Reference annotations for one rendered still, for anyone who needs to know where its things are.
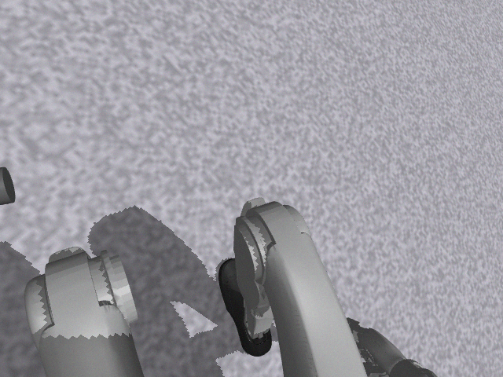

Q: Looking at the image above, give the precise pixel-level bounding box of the right robot arm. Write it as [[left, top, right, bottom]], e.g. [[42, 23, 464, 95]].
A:
[[389, 359, 437, 377]]

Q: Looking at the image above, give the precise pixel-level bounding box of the right robot foot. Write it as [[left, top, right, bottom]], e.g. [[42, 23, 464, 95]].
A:
[[218, 258, 272, 357]]

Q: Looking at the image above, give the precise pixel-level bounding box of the right robot hand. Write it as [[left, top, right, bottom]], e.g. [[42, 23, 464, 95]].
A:
[[347, 317, 406, 377]]

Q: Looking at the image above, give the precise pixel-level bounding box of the can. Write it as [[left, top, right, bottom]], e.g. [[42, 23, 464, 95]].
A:
[[0, 167, 16, 205]]

